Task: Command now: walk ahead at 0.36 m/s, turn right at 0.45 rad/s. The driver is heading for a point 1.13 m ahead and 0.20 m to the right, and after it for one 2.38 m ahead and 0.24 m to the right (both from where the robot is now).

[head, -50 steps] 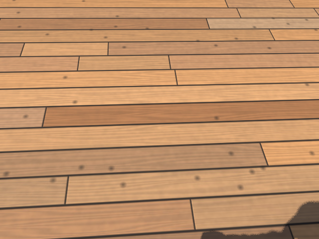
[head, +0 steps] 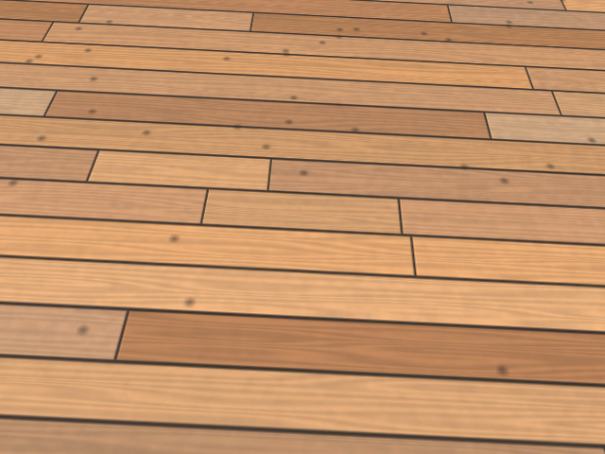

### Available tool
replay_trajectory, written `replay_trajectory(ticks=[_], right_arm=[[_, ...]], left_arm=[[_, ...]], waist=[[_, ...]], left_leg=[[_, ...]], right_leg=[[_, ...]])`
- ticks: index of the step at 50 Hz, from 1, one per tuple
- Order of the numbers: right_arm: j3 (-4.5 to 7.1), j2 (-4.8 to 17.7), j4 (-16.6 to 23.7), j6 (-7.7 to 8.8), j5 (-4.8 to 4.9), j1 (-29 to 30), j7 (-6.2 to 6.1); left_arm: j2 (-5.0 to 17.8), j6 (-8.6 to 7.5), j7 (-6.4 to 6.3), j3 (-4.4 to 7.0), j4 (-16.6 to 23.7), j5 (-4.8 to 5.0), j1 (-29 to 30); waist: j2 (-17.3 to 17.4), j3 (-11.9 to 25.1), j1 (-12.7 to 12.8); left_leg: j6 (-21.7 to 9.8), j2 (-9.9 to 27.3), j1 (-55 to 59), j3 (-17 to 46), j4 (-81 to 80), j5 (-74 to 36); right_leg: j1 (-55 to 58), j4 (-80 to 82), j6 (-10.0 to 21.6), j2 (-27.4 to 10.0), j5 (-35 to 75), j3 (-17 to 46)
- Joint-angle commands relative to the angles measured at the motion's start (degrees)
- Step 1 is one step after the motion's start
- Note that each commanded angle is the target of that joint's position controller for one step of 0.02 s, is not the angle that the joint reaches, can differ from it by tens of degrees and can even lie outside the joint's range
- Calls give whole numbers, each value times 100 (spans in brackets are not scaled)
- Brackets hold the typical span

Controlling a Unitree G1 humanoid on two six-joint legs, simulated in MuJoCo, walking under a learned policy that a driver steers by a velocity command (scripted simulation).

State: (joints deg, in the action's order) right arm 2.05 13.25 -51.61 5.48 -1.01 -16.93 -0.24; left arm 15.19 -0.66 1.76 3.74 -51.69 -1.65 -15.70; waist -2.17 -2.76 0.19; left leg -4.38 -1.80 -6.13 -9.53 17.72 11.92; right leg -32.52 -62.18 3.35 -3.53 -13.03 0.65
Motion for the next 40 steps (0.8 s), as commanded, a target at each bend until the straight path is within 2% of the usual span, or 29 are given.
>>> replay_trajectory(ticks=[1, 3, 6, 9, 10, 11, 12, 13, 14, 15, 16, 17, 18, 19, 21, 23, 26, 28, 30, 34, 37, 38, 39, 40], right_arm=[[69, 446, 207, 110, 30, 19, -59], [56, 461, 179, 62, 38, 70, -91], [101, 655, 75, -6, 58, -170, -147], [177, 844, 63, -117, 75, -157, -234], [201, 892, 88, -169, 72, -118, -254], [221, 924, 132, -229, 84, -46, -246], [242, 959, 203, -256, 90, -178, -211], [129, 317, 404, -307, 15, -799, -155], [148, 565, 460, -419, -4, -742, -144], [153, 637, 508, -461, -21, -405, -145], [159, 658, 579, -461, -29, 7, -145], [176, 682, 629, -480, -70, 211, -160], [181, 674, 636, -559, -119, 128, -163], [173, 610, 598, -649, -140, 18, -162], [154, 487, 612, -740, -99, -60, -155], [161, 487, 694, -785, -80, 105, -160], [187, 577, 855, -840, -75, 511, -180], [193, 610, 943, -841, -54, 710, -190], [186, 616, 999, -812, -28, 815, -205], [147, 592, 985, -733, 45, 671, -227], [123, 577, 917, -676, 97, 260, -247], [112, 545, 853, -641, 84, 19, -260], [125, 635, 837, -598, 39, -50, -285], [173, 1008, 967, -564, -63, 147, -315]], left_arm=[[-9, 25, 61, -6, 346, -22, -25], [-126, 1, 104, -83, 516, 2, 401], [-117, 2, 152, -135, 682, -33, 786], [131, -7, 126, -65, 691, -110, 439], [239, -40, 100, -18, 636, -128, 149], [345, -108, 52, 44, 502, -154, -336], [723, -193, -40, 161, 447, -182, -734], [1378, -169, -112, 316, 544, -87, -517], [1473, -54, -118, 388, 639, 212, -823], [1229, 54, -175, 346, 785, 231, -336], [853, 125, -214, 237, 852, 217, 119], [637, 156, -232, 171, 839, 187, 306], [546, 164, -249, 152, 853, 188, 385], [548, 148, -234, 148, 850, 140, 406], [707, 91, -187, 200, 854, 89, 371], [821, 96, -175, 244, 877, 77, 342], [865, 182, -189, 276, 908, 70, 252], [895, 227, -194, 299, 917, 57, 175], [918, 246, -192, 321, 920, 39, 108], [826, 258, -178, 290, 923, -17, 181], [779, 305, -167, 256, 874, -1, 253], [760, 326, -188, 239, 857, 50, 301], [665, 322, -221, 201, 845, 101, 252], [357, 303, -243, 116, 848, 140, -47]], waist=[[690, -136, 186], [778, -164, 128], [776, -12, -37], [843, 275, 128], [806, 453, 238], [611, 736, 458], [21, 1072, 668], [-1044, 1509, 25], [-640, 2407, 410], [-123, 1764, 307], [123, 926, 204], [237, 499, 57], [155, 439, -53], [114, 536, -111], [99, 738, -159], [-24, 776, -103], [-274, 681, 66], [-360, 593, 154], [-386, 558, 208], [-490, 649, 206], [-531, 643, 56], [-468, 615, -84], [-234, 531, -107], [818, 573, 107]], left_leg=[[-367, 1495, -84, 341, -597, -3723], [-285, 1293, -252, -100, -452, -3921], [-247, 1373, 84, -276, -88, -4256], [-193, 1565, 488, -279, 875, -5168], [-170, 1573, 541, -272, 1500, -5168], [-70, 1481, 427, -299, 2484, -4595], [193, 1161, -286, -364, 3988, -2777], [458, 212, -2015, -201, 5837, 2710], [547, -62, -2559, 919, 6537, 2668], [554, 246, -2833, 1142, 6481, 2186], [565, 413, -2915, 1129, 6036, 1732], [591, 512, -2815, 1151, 5573, 1468], [619, 550, -2513, 1160, 5230, 1281], [630, 483, -2250, 1121, 5070, 1168], [659, 395, -2091, 1116, 4782, 1068], [691, 376, -2180, 1158, 4439, 963], [747, 341, -2395, 1249, 3947, 873], [759, 292, -2471, 1304, 3657, 881], [727, 223, -2434, 1349, 3377, 943], [552, 65, -1798, 1228, 2735, 1157], [332, -93, -995, 1089, 1651, 1118], [228, -113, -543, 1045, 857, 725], [124, 112, -138, 1265, 98, 442], [-129, 1281, 77, 2561, -613, 975]], right_leg=[[-317, 407, -120, -63, 563, -151], [62, 1397, -123, 59, 1056, -423], [494, 2302, -18, 282, 1356, -756], [978, 2580, 277, 537, 693, -827], [1272, 2765, 406, 653, 529, -797], [1838, 3272, 543, 768, 824, -739], [2747, 3684, 783, 244, 2603, -26], [4138, 2777, 1542, -1447, 6832, 1880], [4429, 3443, 2317, -1872, 5813, 3013], [3775, 3893, 2192, -1726, 4006, 2733], [2912, 4244, 1914, -1399, 2991, 2368], [2387, 4423, 1613, -1060, 2645, 2099], [2029, 4522, 1428, -812, 2451, 1828], [1839, 4533, 1302, -658, 2453, 1674], [1773, 4492, 1179, -488, 2477, 1580], [1767, 4564, 1075, -397, 1790, 1678], [1825, 4770, 945, -299, 174, 2049], [1892, 4857, 913, -300, -478, 2332], [1977, 4838, 906, -318, -600, 2548], [1939, 4679, 882, -317, -112, 2577], [1769, 4516, 756, -298, 382, 2693], [1590, 4395, 599, -190, 291, 2647], [1287, 4195, 330, 38, -170, 2490], [909, 3215, 7, 567, -1124, 1862]])
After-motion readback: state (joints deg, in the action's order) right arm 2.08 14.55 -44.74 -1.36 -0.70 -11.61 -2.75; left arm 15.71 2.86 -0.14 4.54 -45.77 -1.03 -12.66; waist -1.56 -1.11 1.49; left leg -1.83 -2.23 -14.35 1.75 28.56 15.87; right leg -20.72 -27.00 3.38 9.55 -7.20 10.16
